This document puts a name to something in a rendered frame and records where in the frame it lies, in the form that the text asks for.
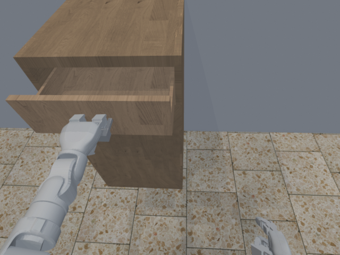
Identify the left robot hand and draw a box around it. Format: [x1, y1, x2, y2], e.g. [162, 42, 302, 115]
[59, 114, 107, 156]

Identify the robot left forearm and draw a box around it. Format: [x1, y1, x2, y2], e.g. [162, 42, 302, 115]
[0, 149, 88, 255]

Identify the right robot hand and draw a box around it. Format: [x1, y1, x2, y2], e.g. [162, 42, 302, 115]
[251, 217, 292, 255]

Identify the drawer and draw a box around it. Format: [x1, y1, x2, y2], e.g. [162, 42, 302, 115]
[5, 67, 175, 135]

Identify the handle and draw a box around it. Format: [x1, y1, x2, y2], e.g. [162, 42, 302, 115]
[99, 118, 113, 142]

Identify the cabinet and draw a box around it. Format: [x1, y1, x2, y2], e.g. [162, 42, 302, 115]
[13, 0, 184, 189]

